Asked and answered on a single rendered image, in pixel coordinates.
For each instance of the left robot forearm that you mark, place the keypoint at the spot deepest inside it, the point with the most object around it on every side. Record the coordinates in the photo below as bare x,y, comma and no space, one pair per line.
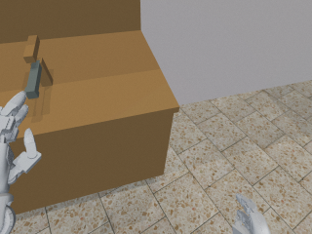
7,214

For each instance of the robot right hand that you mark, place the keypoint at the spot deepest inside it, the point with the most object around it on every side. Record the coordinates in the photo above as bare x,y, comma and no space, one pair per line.
254,221

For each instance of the tap lever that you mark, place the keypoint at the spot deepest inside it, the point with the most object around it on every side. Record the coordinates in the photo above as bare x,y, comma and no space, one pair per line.
33,83

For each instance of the counter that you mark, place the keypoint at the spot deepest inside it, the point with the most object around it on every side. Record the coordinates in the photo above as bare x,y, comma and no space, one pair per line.
105,110

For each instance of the robot left hand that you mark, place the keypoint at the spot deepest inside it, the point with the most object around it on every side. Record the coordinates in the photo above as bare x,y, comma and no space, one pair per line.
11,117

